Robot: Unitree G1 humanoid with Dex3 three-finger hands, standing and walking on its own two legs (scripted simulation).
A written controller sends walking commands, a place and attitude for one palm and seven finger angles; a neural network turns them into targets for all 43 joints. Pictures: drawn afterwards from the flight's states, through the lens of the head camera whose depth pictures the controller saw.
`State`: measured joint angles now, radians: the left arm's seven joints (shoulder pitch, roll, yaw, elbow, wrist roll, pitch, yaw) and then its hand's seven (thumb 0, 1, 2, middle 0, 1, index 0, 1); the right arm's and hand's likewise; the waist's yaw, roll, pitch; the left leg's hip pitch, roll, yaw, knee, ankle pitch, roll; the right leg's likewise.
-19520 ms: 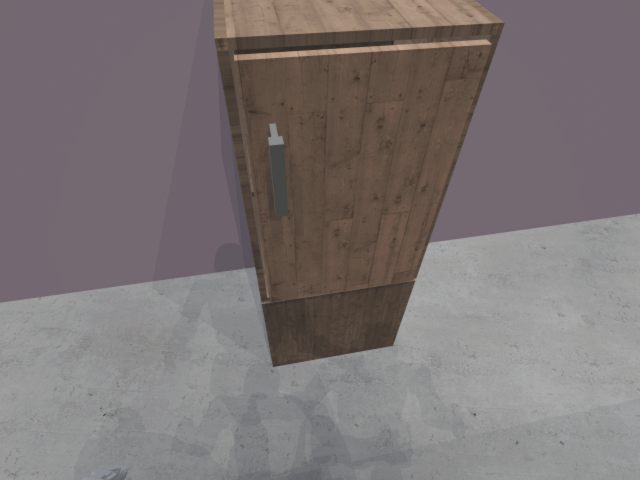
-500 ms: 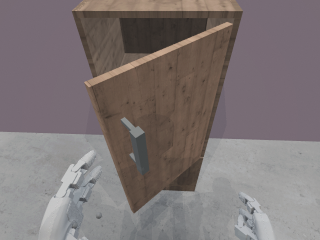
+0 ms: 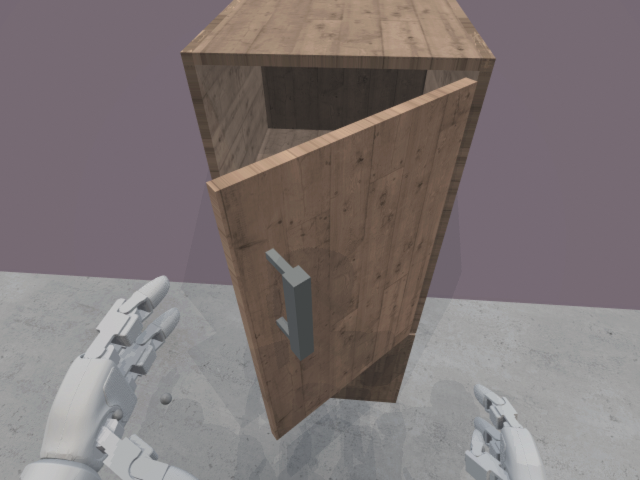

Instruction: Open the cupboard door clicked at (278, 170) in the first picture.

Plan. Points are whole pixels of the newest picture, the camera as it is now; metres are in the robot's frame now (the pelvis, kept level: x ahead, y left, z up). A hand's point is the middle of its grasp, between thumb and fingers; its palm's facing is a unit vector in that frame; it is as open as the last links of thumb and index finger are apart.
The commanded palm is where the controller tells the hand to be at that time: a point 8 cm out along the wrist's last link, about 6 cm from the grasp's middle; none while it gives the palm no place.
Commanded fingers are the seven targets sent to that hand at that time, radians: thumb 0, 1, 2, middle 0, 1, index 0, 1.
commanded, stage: draw the hand back to the body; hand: left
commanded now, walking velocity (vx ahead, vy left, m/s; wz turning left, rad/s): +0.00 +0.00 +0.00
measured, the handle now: (289, 306) +0.29 +0.07 +0.11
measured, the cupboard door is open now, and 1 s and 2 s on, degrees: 43 43 43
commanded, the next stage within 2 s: step back with the hand held close in 1.08 s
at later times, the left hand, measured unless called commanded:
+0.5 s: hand (83, 339) +0.19 +0.24 +0.18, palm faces +0.33 -0.87 -0.38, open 11.5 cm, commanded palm +0.14 +0.29 +0.20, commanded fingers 0.00 0.58 0.76 -0.19 -0.30 -0.19 -0.30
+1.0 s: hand (66, 319) +0.20 +0.25 +0.19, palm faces +0.40 -0.83 -0.38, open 7.5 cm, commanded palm +0.15 +0.30 +0.21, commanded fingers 0.00 0.90 0.90 -0.20 -0.30 -0.20 -0.30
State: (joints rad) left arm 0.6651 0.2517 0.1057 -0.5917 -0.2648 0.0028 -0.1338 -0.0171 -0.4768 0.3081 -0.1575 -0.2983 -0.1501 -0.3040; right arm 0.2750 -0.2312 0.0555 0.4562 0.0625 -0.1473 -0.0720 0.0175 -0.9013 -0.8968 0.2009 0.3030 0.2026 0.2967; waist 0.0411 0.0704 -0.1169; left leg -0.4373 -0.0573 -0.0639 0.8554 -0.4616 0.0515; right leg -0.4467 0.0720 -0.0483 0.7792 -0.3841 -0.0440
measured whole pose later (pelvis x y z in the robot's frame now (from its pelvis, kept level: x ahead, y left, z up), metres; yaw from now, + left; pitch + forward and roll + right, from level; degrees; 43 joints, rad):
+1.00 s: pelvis +0.01 +0.00 +0.04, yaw -1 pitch -4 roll -1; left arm 0.50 0.35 0.31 -0.43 -0.07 -0.05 0.11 0.01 0.88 0.89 -0.21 -0.30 -0.21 -0.31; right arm 0.20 -0.23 0.03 0.63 0.01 -0.09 -0.07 0.02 -0.90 -0.90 0.20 0.30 0.20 0.30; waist 0.06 0.06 0.00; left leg -0.08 -0.06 -0.04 0.44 -0.28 0.06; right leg -0.11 0.06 0.01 0.40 -0.21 -0.03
